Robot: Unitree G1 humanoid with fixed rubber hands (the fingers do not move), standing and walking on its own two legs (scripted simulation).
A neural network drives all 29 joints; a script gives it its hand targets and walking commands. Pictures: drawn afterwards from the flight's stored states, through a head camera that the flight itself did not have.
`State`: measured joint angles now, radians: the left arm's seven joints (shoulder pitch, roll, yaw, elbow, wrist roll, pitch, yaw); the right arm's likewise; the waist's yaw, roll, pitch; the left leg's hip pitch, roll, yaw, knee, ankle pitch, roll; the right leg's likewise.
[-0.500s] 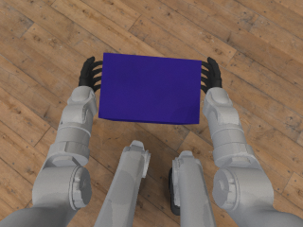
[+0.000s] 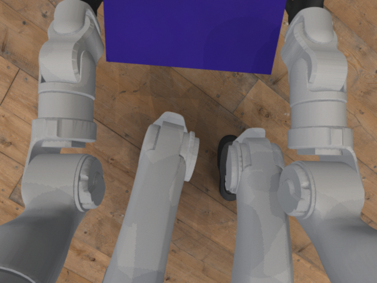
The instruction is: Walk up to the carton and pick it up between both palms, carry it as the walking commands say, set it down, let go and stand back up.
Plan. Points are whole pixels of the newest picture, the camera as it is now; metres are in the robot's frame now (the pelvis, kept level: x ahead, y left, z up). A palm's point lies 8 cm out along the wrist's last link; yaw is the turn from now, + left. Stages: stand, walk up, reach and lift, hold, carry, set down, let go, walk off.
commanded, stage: set down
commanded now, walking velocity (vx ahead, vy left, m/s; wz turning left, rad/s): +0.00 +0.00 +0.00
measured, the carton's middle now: (190, 16) +0.51 +0.09 -0.21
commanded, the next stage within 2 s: none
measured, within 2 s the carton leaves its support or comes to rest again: rests again in 1.40 s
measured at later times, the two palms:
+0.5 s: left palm out of the picture +0.51 +0.25 -0.20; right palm (283, 4) +0.56 -0.07 -0.20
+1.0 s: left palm out of the picture +0.52 +0.25 -0.24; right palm (280, 5) +0.57 -0.07 -0.24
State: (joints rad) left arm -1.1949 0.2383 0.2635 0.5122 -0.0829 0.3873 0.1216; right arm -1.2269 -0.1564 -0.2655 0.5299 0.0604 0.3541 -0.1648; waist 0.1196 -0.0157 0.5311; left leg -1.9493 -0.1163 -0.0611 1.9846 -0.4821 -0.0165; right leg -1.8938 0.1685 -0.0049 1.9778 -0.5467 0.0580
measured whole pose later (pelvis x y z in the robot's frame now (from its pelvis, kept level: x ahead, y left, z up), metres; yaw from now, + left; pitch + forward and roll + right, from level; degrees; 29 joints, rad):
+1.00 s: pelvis +0.02 +0.00 -0.07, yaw -1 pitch +27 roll -2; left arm -1.33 0.33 0.19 0.87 -0.12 0.26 0.11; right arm -1.39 -0.22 -0.15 0.92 0.13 0.22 -0.20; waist 0.13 -0.04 0.52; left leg -2.13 -0.07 -0.01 2.24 -0.58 0.00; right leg -2.10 0.21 0.00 2.25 -0.63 0.07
